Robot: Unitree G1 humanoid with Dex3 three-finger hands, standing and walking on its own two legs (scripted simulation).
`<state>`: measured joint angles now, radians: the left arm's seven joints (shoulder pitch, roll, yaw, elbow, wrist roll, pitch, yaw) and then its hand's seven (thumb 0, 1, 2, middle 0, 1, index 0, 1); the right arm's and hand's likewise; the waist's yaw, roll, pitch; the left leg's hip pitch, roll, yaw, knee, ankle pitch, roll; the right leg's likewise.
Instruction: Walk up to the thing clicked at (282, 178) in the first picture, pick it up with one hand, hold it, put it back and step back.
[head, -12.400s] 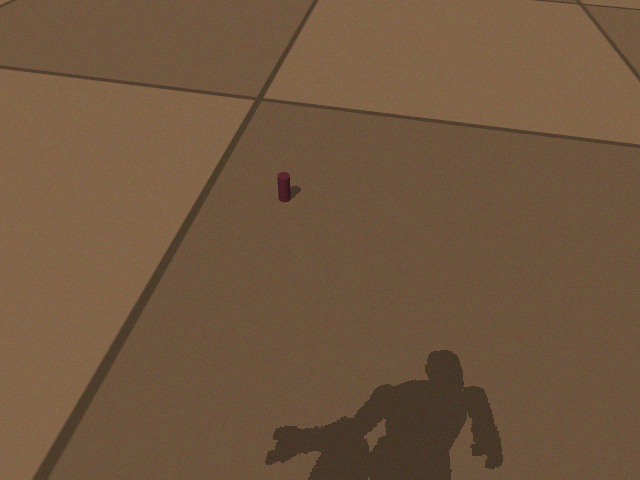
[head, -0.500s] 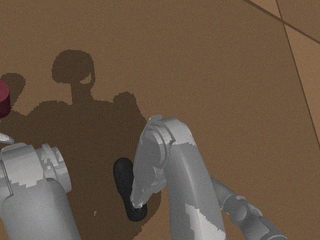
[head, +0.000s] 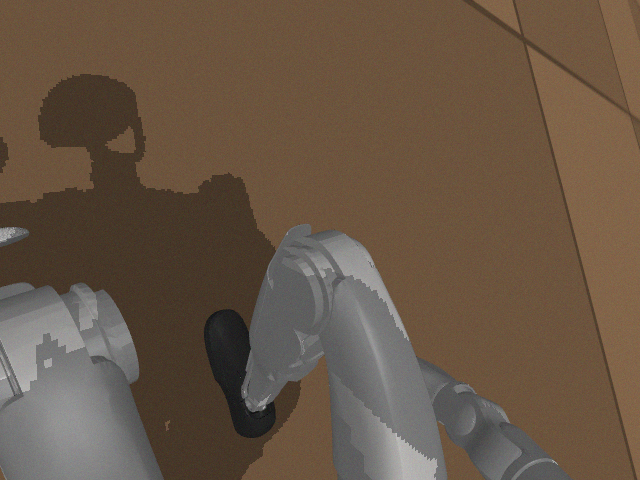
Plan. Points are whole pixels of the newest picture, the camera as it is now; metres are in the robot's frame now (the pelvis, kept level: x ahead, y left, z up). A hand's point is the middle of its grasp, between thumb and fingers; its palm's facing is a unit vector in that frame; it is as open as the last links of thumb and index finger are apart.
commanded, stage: close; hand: left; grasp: from the side
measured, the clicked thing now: out of the picture +0.45 +0.23 -0.22
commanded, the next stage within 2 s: settle in 0.54 s
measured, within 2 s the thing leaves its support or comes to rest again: leaves its support in 1.02 s
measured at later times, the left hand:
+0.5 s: hand out of the picture +0.43 +0.22 -0.20, palm faces +0.12 -0.99 -0.03, open 7.9 cm
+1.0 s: hand out of the picture +0.43 +0.21 -0.19, palm faces +0.12 -0.99 -0.01, open 7.4 cm
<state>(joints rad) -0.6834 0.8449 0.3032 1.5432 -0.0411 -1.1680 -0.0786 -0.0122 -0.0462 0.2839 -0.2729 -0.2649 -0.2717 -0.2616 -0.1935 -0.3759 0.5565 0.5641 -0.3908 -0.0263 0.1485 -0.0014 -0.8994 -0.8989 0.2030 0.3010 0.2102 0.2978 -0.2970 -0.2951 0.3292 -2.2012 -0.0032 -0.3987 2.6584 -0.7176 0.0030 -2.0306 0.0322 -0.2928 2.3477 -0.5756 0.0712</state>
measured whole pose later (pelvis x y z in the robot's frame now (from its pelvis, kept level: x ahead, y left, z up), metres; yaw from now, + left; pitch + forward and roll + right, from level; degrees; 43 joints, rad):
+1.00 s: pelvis +0.00 +0.00 +0.01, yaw -1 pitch +13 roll -21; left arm -0.68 0.82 0.24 1.46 0.00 -1.15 0.06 0.04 -0.02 1.00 -0.81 -1.03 -0.85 -1.05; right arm -0.21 -0.35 0.54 0.58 -0.40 -0.03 0.18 0.00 -0.93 -0.91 0.20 0.30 0.21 0.30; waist -0.28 -0.30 0.33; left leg -2.20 0.00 -0.42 2.64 -0.73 0.00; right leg -2.02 0.04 -0.31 2.31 -0.58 0.07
